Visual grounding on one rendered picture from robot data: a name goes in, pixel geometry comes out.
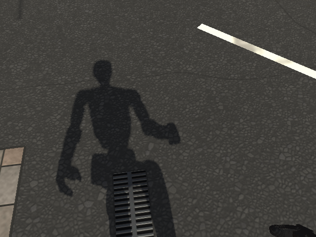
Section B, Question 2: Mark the right robot hand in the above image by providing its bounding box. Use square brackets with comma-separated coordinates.
[269, 224, 316, 237]

